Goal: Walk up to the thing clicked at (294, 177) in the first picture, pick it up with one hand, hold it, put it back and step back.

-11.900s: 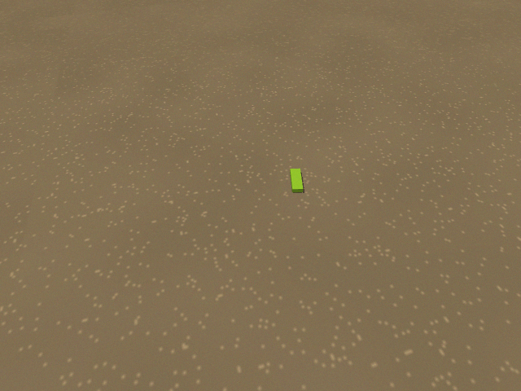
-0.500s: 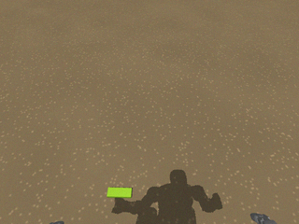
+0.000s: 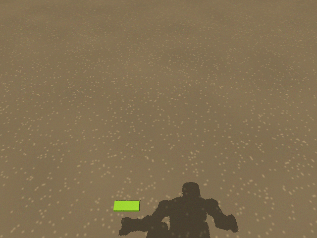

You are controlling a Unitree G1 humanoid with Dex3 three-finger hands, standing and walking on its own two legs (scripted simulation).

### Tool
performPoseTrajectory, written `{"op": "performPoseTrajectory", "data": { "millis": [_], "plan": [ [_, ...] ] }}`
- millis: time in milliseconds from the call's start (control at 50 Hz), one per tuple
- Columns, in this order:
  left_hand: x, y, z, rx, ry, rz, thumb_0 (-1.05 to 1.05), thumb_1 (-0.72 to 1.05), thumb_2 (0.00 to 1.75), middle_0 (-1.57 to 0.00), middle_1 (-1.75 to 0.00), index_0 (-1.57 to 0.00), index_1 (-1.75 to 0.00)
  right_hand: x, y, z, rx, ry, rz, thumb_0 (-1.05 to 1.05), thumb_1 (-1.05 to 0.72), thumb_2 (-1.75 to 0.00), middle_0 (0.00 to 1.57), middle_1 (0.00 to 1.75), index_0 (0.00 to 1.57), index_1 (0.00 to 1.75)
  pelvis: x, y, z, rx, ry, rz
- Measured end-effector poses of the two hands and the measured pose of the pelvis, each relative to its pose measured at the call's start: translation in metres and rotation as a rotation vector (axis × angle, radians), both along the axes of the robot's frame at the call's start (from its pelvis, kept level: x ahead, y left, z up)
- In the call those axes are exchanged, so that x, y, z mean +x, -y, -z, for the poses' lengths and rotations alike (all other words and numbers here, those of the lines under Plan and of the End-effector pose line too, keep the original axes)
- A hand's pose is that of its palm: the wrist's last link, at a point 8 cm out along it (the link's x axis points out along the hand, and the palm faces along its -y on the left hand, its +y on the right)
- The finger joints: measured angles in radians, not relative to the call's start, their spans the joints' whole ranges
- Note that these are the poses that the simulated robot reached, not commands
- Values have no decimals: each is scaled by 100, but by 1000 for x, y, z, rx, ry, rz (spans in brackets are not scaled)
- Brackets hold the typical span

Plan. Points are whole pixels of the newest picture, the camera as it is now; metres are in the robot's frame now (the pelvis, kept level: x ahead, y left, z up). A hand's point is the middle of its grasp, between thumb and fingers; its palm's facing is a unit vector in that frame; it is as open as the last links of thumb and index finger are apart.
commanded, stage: walk up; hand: left
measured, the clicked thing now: (126, 206) +0.42 +0.21 -0.77
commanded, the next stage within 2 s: stand in 0.30 s
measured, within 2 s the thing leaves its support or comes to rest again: neither
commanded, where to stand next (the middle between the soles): +0.04 -0.02 m, yaw +0 degrees
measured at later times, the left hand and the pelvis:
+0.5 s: hand out of the picture +0.07 +0.26 -0.16, palm faces -0.01 -0.94 -0.33, open 7.4 cm; pelvis +0.00 +0.00 +0.00, yaw +0 degrees
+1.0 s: hand out of the picture +0.08 +0.27 -0.16, palm faces -0.02 -0.94 -0.35, open 7.4 cm; pelvis +0.01 +0.01 +0.00, yaw +0 degrees
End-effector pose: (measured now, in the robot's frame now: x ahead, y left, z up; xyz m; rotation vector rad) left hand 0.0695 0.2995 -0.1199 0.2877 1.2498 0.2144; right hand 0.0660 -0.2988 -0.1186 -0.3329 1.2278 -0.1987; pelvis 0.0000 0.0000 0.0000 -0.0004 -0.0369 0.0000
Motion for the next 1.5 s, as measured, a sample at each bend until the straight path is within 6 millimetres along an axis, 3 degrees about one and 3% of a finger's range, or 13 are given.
{"op": "performPoseTrajectory", "data": {
  "millis": [400,700,1200,1500],
  "plan": [
    [-6,3,2,-5,11,13,1,90,90,-21,-30,-20,-30,-1,0,-3,-4,11,0,1,-90,-90,20,30,21,30,-4,-2,-1,-3,1,1],
    [-5,-10,-3,24,0,19,1,90,90,-21,-30,-20,-30,-2,-14,4,27,-29,-12,1,-90,-90,20,30,21,30,2,-8,-1,-1,-7,-6],
    [8,-13,0,17,12,26,1,90,90,-21,-30,-20,-30,23,-16,-3,6,10,-19,1,-90,-90,20,30,21,30,11,-14,-1,-2,-11,-8],
    [-1,-15,-2,25,11,21,1,90,90,-21,-30,-20,-30,14,-19,0,17,1,-14,1,-90,-90,20,30,21,30,7,-15,-2,-2,-5,-11]
  ]
}}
